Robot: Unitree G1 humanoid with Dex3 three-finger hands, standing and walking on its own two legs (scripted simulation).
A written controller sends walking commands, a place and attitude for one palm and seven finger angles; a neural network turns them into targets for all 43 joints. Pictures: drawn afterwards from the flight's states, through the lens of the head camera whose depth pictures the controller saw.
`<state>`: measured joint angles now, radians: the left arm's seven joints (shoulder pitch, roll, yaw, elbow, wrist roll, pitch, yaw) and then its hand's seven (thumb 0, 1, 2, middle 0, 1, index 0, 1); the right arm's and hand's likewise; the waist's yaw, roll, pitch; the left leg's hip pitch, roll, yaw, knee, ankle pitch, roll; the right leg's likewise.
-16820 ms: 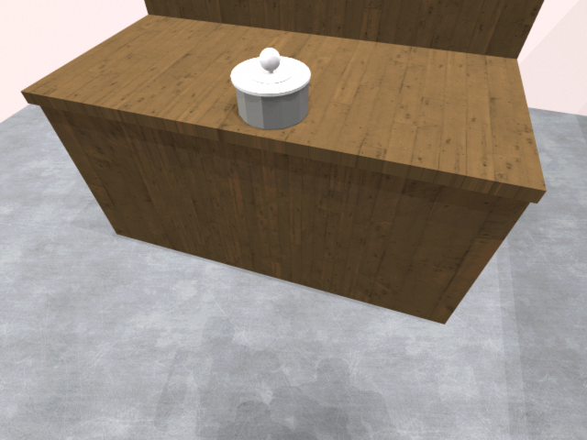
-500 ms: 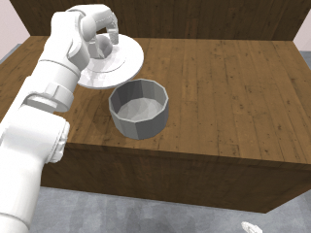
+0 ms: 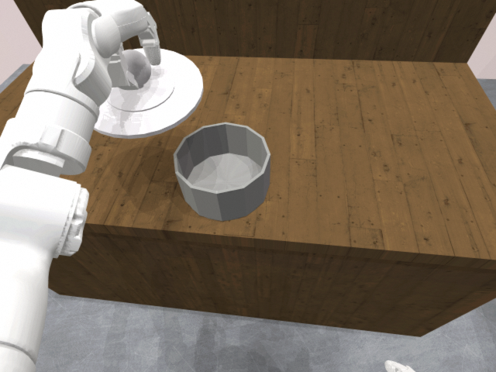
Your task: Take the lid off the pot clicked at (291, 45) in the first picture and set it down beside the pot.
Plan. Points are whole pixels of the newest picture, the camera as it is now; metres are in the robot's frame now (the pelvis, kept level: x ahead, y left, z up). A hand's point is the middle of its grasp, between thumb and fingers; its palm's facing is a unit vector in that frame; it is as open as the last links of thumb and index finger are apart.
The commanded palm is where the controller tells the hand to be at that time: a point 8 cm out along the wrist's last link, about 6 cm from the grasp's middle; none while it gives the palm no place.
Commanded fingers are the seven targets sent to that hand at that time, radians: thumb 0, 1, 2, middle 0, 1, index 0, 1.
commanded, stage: move the lid sideways beside the pot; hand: left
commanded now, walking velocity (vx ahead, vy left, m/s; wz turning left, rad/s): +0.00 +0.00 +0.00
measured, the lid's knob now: (133, 68) +0.52 +0.16 +0.23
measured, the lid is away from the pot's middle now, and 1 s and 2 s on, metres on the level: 0.12 0.24 0.22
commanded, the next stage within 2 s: lower the lid onto the table in 1.02 s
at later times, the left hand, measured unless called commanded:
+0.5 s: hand (86, 68) +0.49 +0.21 +0.25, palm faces -0.26 -0.01 -0.97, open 8.1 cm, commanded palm +0.49 +0.22 +0.31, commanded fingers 0.00 0.63 0.97 -0.77 -1.01 -0.79 -1.03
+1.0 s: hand (55, 66) +0.51 +0.27 +0.24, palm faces -0.27 -0.03 -0.96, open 8.1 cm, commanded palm +0.51 +0.27 +0.31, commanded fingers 0.00 0.63 0.97 -0.77 -1.01 -0.79 -1.03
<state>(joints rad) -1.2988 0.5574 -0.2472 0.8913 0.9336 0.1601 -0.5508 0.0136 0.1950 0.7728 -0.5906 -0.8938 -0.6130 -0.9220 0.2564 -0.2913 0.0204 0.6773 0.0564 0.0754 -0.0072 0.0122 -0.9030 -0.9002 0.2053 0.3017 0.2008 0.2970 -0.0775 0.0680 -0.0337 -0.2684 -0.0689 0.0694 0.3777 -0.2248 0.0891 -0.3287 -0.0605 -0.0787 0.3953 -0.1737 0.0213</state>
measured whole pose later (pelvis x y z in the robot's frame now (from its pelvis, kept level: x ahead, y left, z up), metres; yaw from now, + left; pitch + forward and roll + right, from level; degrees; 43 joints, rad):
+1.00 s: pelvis +0.02 +0.00 +0.00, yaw +0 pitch +9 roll -2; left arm -1.32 0.81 -0.14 1.02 0.99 0.03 -0.56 0.01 0.20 0.77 -0.59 -0.89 -0.61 -0.92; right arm 0.31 -0.31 0.01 0.70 0.07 0.11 -0.04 0.01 -0.90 -0.90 0.21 0.30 0.20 0.30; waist -0.11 0.05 -0.02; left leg -0.32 -0.05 0.06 0.41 -0.26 0.09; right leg -0.34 -0.04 -0.09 0.34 -0.16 0.02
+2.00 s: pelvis +0.02 +0.00 +0.00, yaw +0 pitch +11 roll -2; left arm -1.23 0.75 -0.13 1.06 0.98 -0.02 -0.52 0.01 0.20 0.77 -0.58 -0.89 -0.61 -0.92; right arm 0.32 -0.30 0.01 0.71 0.06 0.12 -0.04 0.01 -0.90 -0.90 0.21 0.30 0.20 0.30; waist -0.12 0.05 -0.03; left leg -0.36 -0.05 0.05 0.44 -0.27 0.09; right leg -0.37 -0.03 -0.08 0.36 -0.18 0.03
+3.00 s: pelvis +0.02 +0.01 -0.01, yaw +0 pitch +13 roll -2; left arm -1.14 0.74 -0.13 1.10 0.98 -0.14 -0.45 0.01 0.21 0.77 -0.58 -0.89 -0.60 -0.92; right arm 0.33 -0.29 0.00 0.72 0.05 0.15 -0.05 0.01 -0.90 -0.90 0.21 0.30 0.20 0.30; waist -0.12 0.04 -0.05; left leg -0.44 -0.04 0.05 0.52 -0.31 0.10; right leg -0.45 -0.03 -0.07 0.43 -0.20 0.03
